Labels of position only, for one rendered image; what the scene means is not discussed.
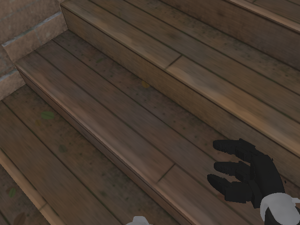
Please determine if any robot right forearm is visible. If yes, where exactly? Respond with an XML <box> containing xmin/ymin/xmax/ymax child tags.
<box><xmin>260</xmin><ymin>192</ymin><xmax>300</xmax><ymax>225</ymax></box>

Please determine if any left robot shin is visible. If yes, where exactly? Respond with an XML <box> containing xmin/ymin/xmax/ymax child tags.
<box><xmin>132</xmin><ymin>216</ymin><xmax>150</xmax><ymax>225</ymax></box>

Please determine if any right robot hand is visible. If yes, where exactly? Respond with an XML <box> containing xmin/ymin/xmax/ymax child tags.
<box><xmin>207</xmin><ymin>138</ymin><xmax>287</xmax><ymax>209</ymax></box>

